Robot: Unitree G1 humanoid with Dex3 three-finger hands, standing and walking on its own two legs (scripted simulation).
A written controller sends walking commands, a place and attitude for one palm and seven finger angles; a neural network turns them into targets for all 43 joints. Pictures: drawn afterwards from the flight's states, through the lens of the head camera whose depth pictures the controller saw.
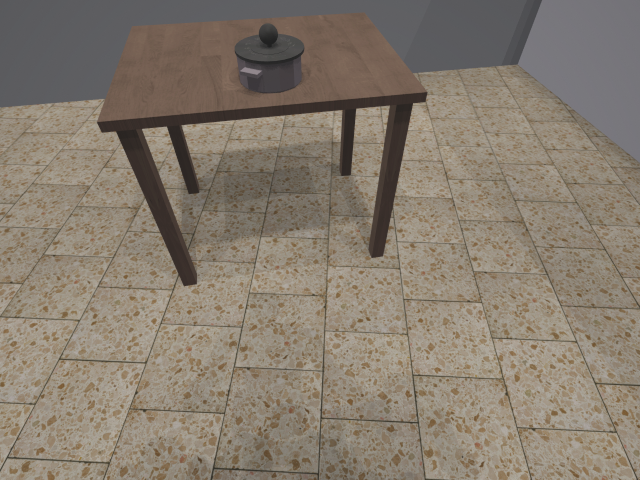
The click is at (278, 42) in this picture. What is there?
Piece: lid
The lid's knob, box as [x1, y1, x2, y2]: [259, 23, 277, 44]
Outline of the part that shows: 266,23 261,26 259,30 259,36 264,43 270,44 275,41 277,37 277,31 273,25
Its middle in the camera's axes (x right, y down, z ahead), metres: -0.14 -0.55 +1.03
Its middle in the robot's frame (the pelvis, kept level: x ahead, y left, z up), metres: +1.14 +0.20 +0.08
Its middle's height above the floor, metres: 0.86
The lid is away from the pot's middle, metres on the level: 0.00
